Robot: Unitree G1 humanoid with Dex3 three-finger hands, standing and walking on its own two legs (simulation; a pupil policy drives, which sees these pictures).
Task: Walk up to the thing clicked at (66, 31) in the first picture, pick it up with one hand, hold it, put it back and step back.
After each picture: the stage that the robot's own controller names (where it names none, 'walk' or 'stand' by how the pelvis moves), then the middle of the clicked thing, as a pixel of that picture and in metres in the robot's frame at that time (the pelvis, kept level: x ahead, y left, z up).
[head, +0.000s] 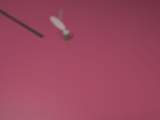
stand; (66, 35) +1.39 +0.22 -0.72
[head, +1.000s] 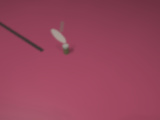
walk; (66, 49) +1.25 +0.31 -0.72
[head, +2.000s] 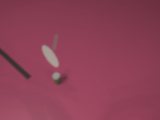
walk; (57, 78) +0.74 +0.32 -0.72
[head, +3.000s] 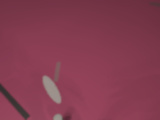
walk; out of the picture +0.44 +0.27 -0.71
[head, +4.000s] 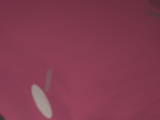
stand; out of the picture +0.28 +0.22 -0.70
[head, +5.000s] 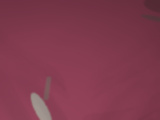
stand; out of the picture +0.25 +0.22 -0.72
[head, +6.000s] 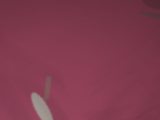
stand; out of the picture +0.24 +0.22 -0.72
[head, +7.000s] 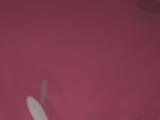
stand; out of the picture +0.24 +0.24 -0.72
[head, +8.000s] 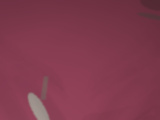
stand; out of the picture +0.24 +0.24 -0.73
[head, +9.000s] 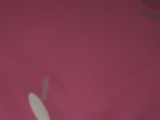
stand; out of the picture +0.23 +0.24 -0.73
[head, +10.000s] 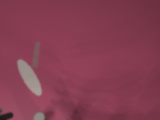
go down; (40, 119) +0.28 +0.23 -0.62
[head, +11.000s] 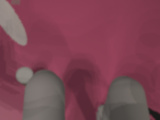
go down; (26, 77) +0.32 +0.25 -0.30
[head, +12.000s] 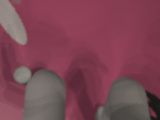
close in; (24, 76) +0.32 +0.26 -0.29
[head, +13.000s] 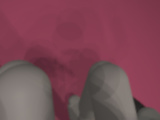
close in; out of the picture +0.30 +0.27 -0.22
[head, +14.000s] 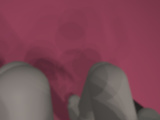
close; out of the picture +0.31 +0.27 -0.22
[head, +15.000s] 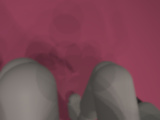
lift; out of the picture +0.29 +0.27 -0.21
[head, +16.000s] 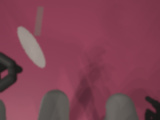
close; (51, 107) +0.25 +0.19 -0.46
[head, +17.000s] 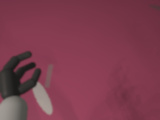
go down; out of the picture +0.20 +0.17 -0.68
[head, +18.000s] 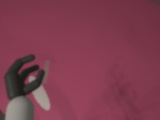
hold; out of the picture +0.20 +0.18 -0.69
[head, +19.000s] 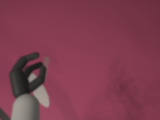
crouch; out of the picture +0.20 +0.18 -0.68
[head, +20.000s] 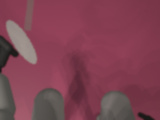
crouch; (44, 105) +0.25 +0.19 -0.45
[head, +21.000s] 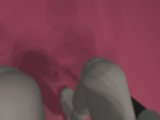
lower; out of the picture +0.24 +0.21 -0.24
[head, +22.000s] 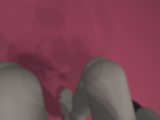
lower; out of the picture +0.24 +0.21 -0.23
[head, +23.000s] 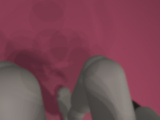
lower; out of the picture +0.24 +0.21 -0.23
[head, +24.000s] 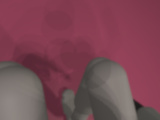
lower; out of the picture +0.24 +0.21 -0.24
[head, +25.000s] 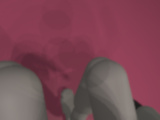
loosen; out of the picture +0.24 +0.21 -0.23
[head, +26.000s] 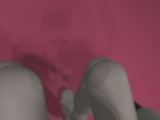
withdraw; out of the picture +0.24 +0.21 -0.23
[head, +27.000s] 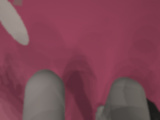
walk; (39, 95) +0.26 +0.18 -0.32
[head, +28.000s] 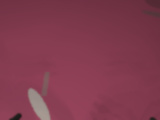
stand; out of the picture +0.18 +0.16 -0.67
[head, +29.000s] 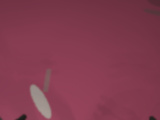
stand; out of the picture +0.20 +0.17 -0.68
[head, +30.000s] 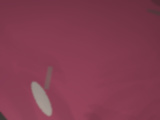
stand; out of the picture +0.20 +0.17 -0.70
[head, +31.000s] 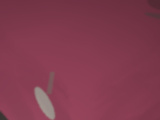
stand; out of the picture +0.21 +0.17 -0.73
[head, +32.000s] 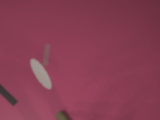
walk; (63, 119) +0.33 +0.11 -0.74
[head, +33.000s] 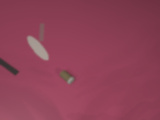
walk; (66, 77) +0.67 +0.11 -0.73
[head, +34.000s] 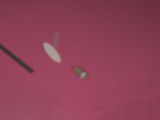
stand; (80, 72) +0.90 +0.04 -0.74
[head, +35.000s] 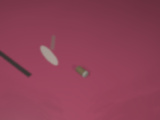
stand; (81, 71) +0.93 +0.02 -0.75
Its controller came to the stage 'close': yes
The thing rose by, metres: 0.01
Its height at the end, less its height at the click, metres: -0.02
